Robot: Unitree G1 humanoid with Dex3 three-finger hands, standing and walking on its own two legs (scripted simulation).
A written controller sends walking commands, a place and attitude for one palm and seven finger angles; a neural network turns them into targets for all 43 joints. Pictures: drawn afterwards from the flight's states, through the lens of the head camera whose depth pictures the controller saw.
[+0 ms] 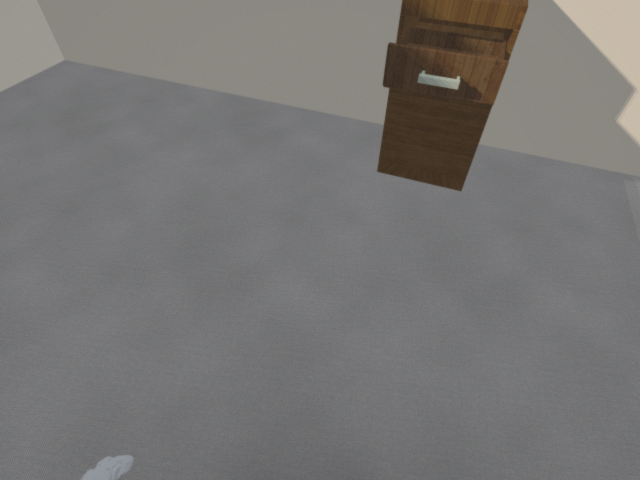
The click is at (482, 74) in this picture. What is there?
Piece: drawer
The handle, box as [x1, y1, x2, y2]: [417, 71, 459, 89]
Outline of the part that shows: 419,74 417,82 456,89 459,83 459,76 457,76 456,79 425,74 424,71 422,71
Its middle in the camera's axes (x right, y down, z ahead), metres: +0.39 -0.53 +1.27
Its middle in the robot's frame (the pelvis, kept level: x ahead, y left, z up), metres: +1.32 -0.33 -0.09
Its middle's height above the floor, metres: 0.68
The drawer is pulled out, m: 0.30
